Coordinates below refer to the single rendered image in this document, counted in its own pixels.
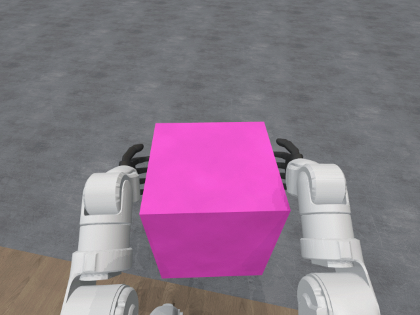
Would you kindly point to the robot right upper arm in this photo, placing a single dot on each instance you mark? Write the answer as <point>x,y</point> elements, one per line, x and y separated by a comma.
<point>335,293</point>

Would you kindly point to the robot left forearm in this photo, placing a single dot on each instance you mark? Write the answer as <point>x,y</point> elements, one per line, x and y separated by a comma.
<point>104,235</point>

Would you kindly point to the left robot hand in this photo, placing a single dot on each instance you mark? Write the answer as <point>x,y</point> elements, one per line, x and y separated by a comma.
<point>129,161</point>

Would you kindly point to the right robot hand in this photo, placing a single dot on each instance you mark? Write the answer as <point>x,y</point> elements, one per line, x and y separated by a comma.
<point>294,154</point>

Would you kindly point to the robot left upper arm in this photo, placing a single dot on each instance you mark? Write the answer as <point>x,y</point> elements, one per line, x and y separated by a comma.
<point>116,299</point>

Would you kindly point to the robot right forearm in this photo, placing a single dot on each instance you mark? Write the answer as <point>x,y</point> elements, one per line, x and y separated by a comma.
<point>328,237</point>

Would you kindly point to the carton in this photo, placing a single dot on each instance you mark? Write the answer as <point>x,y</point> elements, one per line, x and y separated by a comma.
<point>213,202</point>

